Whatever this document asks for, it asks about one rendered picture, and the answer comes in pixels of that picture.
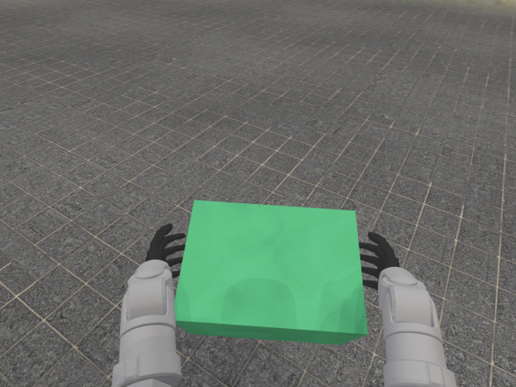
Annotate robot right forearm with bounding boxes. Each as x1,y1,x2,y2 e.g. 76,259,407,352
378,267,457,387

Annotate robot left hand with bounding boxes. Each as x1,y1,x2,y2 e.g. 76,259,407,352
145,223,185,278

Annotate robot left forearm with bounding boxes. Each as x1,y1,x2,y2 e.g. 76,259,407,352
111,260,181,387

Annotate robot right hand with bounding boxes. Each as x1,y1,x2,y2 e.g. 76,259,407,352
359,232,400,291

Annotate carton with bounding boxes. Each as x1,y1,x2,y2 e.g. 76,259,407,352
174,200,368,345

